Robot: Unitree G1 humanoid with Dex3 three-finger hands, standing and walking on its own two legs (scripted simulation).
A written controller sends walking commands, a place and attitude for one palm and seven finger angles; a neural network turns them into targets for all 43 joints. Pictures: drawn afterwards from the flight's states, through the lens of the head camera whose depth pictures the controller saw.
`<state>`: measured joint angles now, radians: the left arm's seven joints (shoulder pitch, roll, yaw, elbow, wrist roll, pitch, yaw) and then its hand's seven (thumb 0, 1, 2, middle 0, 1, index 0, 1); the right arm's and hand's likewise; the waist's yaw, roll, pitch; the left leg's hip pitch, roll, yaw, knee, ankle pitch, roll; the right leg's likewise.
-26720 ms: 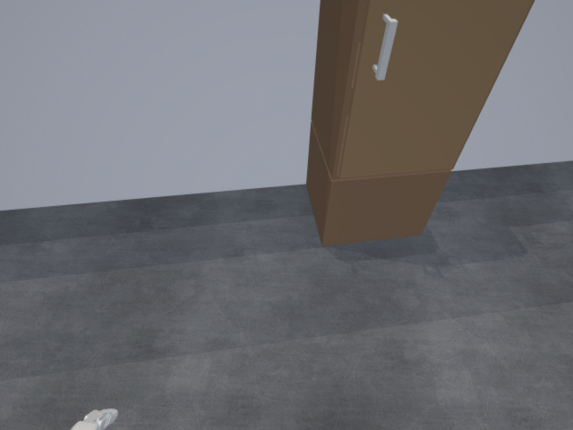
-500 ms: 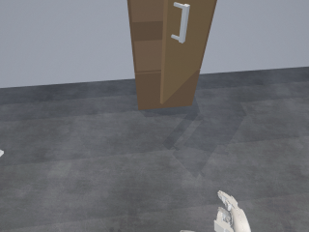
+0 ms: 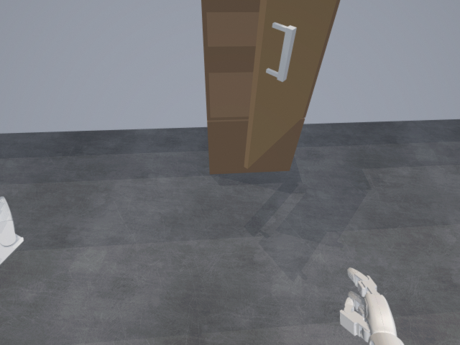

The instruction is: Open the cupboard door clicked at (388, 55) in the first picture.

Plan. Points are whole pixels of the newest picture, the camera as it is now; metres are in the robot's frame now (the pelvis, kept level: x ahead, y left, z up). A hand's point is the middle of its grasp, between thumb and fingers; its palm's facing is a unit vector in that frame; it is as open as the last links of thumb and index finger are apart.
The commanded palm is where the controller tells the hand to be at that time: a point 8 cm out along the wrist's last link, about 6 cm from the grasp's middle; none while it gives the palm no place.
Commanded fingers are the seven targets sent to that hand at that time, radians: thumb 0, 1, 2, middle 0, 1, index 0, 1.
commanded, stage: stop stepping back and stand still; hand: left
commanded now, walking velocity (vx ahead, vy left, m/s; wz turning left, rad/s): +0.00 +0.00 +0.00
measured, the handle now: (279, 52) +0.79 -0.09 +0.11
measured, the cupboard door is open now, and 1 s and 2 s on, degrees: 46 46 46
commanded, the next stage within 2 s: let the arm hang, fingers relaxed in 0.72 s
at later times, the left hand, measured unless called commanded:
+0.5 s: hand out of the picture +0.17 +0.29 +0.15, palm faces +0.41 -0.79 -0.46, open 7.4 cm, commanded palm +0.11 +0.32 +0.18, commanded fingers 0.00 0.90 0.90 -0.20 -0.30 -0.20 -0.30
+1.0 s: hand out of the picture +0.13 +0.26 -0.08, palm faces +0.02 -0.91 -0.42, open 7.4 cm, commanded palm none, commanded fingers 0.00 0.90 0.90 -0.20 -0.30 -0.20 -0.30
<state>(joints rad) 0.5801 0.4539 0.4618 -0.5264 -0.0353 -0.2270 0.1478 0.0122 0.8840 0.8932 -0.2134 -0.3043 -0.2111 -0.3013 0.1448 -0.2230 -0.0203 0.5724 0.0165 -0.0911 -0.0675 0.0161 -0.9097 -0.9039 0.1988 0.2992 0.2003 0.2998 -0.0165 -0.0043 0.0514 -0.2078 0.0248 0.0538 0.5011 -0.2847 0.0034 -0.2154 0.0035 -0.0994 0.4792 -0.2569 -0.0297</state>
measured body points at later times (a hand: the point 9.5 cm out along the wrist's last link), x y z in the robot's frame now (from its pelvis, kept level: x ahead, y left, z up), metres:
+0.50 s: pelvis -0.03 +0.02 +0.00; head -0.02 +0.03 +0.45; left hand +0.15 +0.33 +0.18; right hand +0.13 -0.21 -0.08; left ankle -0.01 +0.11 -0.74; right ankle +0.00 -0.09 -0.74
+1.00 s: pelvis -0.04 +0.02 -0.01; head -0.02 -0.01 +0.44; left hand +0.13 +0.31 -0.05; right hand +0.11 -0.23 -0.14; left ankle -0.01 +0.11 -0.74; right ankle +0.00 -0.09 -0.74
